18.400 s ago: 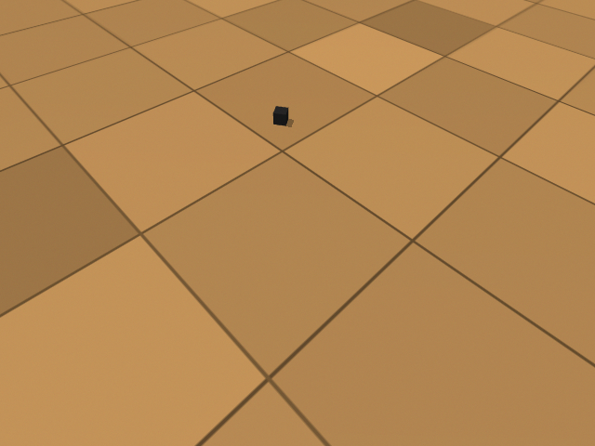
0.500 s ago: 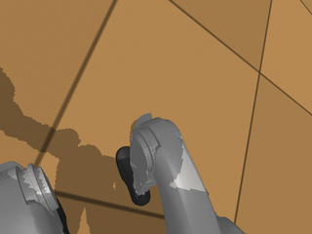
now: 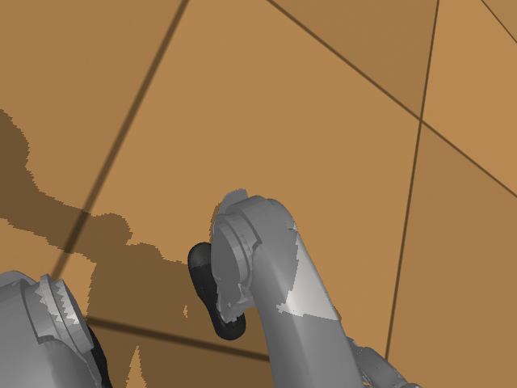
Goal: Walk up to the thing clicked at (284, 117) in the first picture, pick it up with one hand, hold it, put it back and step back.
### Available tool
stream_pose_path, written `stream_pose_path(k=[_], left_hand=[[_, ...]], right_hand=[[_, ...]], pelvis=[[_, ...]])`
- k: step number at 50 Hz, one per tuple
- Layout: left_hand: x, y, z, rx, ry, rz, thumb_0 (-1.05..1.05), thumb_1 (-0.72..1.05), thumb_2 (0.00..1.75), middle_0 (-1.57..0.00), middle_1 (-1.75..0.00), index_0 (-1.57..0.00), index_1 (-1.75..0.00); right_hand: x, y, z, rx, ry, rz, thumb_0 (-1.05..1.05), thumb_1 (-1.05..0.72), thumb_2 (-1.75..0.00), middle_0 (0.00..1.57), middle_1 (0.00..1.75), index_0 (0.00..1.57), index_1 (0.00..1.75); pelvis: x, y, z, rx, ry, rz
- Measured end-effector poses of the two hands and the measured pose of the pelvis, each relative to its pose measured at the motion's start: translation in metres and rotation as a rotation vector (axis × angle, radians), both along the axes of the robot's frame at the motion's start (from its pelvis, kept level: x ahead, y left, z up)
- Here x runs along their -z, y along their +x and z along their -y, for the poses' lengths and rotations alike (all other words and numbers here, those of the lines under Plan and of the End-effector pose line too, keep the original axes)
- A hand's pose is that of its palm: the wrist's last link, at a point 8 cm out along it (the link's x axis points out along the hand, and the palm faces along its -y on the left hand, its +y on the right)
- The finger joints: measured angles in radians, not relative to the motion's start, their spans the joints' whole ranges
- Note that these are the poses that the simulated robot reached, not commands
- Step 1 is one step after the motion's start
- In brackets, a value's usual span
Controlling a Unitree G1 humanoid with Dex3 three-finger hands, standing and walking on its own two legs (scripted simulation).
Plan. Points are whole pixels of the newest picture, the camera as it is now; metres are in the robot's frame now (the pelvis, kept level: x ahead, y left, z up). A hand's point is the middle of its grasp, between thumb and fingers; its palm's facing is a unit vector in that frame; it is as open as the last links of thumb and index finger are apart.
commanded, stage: close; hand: left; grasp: from above
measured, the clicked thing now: out of the picture +0.51 +0.26 -0.28
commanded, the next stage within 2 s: settle in 0.18 s
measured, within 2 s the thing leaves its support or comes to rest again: leaves its support in 0.58 s
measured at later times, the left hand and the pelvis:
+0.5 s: hand out of the picture +0.48 +0.27 -0.23, palm faces -0.46 -0.06 -0.89, open 10.2 cm; pelvis +0.00 +0.00 +0.00, yaw +0 degrees
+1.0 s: hand out of the picture +0.48 +0.27 -0.13, palm faces -0.47 -0.02 -0.88, open 10.2 cm; pelvis +0.00 -0.01 +0.03, yaw +5 degrees
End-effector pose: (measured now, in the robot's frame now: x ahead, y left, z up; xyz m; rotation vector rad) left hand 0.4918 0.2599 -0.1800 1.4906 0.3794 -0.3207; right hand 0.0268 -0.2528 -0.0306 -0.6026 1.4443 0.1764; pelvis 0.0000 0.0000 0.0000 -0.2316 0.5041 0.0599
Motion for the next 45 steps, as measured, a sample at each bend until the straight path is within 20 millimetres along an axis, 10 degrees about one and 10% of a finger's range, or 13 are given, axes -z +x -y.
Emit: stream_pose_path(k=[28,45], left_hand=[[-0.008,-0.006,-0.017,0.016,0.003,-0.029,-0.02,0.01,0.45,-0.69,-0.52,-0.71,-0.46],[-0.090,0.000,-0.018,0.005,0.063,0.019,-0.02,-0.02,0.47,-0.74,-0.48,-0.75,-0.43]], right_hand=[[0.001,-0.004,0.007,0.044,-0.045,-0.034,0.00,-0.91,-0.90,0.20,0.30,0.20,0.30],[0.010,0.041,0.019,0.118,0.005,0.070,0.00,-0.91,-0.90,0.20,0.30,0.20,0.30]], pelvis=[[0.000,0.002,0.001,-0.004,-0.003,-0.014],[-0.023,0.009,0.003,-0.036,0.037,-0.099]])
